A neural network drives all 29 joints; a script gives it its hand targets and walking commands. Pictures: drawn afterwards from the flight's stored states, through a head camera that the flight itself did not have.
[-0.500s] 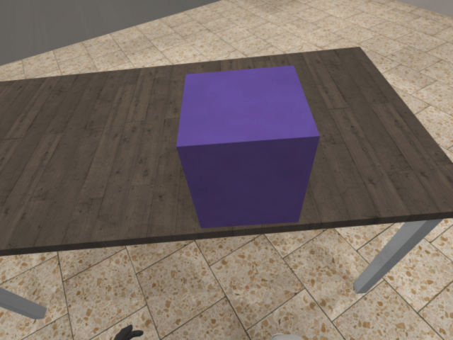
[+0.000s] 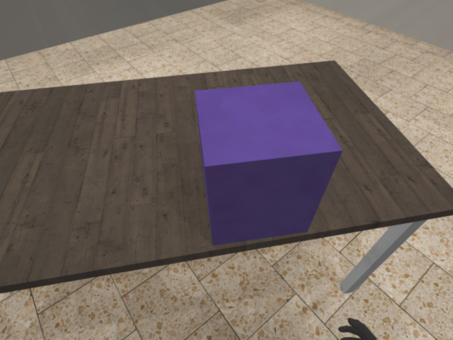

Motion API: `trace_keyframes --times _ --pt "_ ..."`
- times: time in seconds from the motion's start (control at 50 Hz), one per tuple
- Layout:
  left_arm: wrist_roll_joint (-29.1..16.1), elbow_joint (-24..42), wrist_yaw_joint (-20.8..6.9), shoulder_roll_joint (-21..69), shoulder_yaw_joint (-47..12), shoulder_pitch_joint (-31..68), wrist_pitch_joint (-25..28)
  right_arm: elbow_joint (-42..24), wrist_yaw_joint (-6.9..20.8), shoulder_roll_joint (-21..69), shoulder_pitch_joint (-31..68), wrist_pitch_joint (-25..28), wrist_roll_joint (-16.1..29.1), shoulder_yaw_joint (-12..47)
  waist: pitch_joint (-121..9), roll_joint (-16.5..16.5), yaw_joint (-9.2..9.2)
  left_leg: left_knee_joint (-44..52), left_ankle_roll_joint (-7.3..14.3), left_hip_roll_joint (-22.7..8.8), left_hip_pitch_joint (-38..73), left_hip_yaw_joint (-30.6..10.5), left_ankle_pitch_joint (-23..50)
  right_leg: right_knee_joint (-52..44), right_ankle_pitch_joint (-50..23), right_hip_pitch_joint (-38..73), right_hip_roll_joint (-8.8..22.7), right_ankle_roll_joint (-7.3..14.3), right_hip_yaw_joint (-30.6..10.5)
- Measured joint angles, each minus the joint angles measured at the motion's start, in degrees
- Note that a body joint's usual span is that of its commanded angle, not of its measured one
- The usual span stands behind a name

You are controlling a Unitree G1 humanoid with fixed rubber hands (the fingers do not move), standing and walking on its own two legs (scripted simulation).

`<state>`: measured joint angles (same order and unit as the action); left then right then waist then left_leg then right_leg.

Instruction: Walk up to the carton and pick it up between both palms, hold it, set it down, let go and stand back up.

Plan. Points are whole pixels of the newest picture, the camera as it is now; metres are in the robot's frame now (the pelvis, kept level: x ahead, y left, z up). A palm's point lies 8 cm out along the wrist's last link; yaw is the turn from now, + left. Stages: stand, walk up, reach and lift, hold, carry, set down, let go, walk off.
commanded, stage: walk up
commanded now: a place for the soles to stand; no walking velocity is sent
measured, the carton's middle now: (254, 166) +0.44 -0.04 +0.06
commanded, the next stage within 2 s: none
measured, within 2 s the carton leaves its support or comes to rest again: neither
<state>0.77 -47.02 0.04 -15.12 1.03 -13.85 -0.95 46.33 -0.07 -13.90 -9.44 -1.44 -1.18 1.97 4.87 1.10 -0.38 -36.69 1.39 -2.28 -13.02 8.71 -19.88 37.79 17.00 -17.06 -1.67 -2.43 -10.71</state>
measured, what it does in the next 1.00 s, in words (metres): steps to the right: right foot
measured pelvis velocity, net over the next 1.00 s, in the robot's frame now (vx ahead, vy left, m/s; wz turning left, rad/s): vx -0.04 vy -0.11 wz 0.03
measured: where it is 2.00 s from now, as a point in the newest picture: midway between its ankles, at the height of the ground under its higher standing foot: outside the picture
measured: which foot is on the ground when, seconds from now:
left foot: down 0.00-0.72, up 0.74-1.00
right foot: down 0.00-0.46, up 0.48-0.70, down 0.72-1.00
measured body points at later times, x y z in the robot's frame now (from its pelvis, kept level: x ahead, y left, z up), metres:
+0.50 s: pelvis -0.01 -0.02 +0.00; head +0.01 -0.03 +0.45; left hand +0.12 +0.23 -0.12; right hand +0.03 -0.29 -0.14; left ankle +0.00 +0.10 -0.72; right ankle +0.03 -0.14 -0.71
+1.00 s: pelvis -0.04 -0.11 -0.01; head -0.02 -0.12 +0.44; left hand +0.09 +0.11 -0.13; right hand +0.02 -0.38 -0.14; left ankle -0.06 +0.01 -0.68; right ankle +0.01 -0.23 -0.72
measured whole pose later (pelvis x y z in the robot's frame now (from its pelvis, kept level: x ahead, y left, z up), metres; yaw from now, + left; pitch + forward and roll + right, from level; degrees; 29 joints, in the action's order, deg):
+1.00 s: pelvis -0.04 -0.11 -0.01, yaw +2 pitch -4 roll +0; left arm 1.4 -44.5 1.2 -9.2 -1.3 -7.3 -2.7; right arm 42.8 -0.8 -16.1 -18.7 -1.8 -0.7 -2.4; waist 6.7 -1.1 1.1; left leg -58.2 -0.9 2.2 -21.1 -1.5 -32.1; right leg 40.1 16.9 -19.4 5.0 0.9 6.5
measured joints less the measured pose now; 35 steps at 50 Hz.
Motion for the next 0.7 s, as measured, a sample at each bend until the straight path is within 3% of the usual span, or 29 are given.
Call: trace_keyframes --times 0.42,0.46,0.54,0.6,0.66,0.7 --pt "-0.73 -0.1 0.37 2.16 -1.99 0.55 -0.05 1.44 0.42 -3.09 -3.42 -1.47 0.75 -0.39 -1.27 -1.65 2.06 0.57 -0.69 -1.45 -0.79 4.12 0.36 1.75 -0.83 -3.68 -1.55 0.56 -2.54" --pt "-0.13 0.09 -0.51 1.54 -1.73 1.56 -1.16 1.31 -0.59 -2.8 -4.69 -0.54 0.63 -0.8 -1.22 -0.97 2.05 1.16 -0.74 -1.04 -0.93 4.3 0.97 2.7 -0.95 -4.61 -1.14 0.8 -2.13" --pt "1.59 0.94 -1.68 -0.55 -0.03 4.71 -3.79 1.58 -3.35 -2.1 -7.24 1.84 0.56 -1.95 0.51 0.37 1.18 1.13 -0.87 -1.88 -1.2 4.29 1.6 19.75 9.19 -10.73 0.43 0.21 4.28" --pt "1.87 1.88 -1.83 -1.6 1.22 6.31 -4.77 1.72 -4.64 -1.72 -7.91 2.76 -0.25 -3.03 2.39 1.48 0.62 3.06 -2.04 -2.66 -0.12 4.64 3.09 27.26 9.4 -13.17 3.56 -1.41 5.18" --pt "1.63 2.86 -2.9 -1.57 1.15 6.83 -4.87 0.85 -4.39 -2.02 -7.64 2.88 -0.76 -3.43 3.61 1.29 1.26 3.58 -3.36 -4.29 0.2 4.14 4.06 17.05 7.3 -9.92 7.54 -1.37 6.89" --pt "0.96 3.54 -3.24 -1.28 0.58 6.87 -4.4 -0.13 -3.45 -2.39 -7.45 2.28 -0.9 -3.48 3.77 0.72 1.93 1.3 -4.61 -6.04 -0.85 3.02 3.39 6.69 4.33 -5.34 8.06 -0.85 8.06"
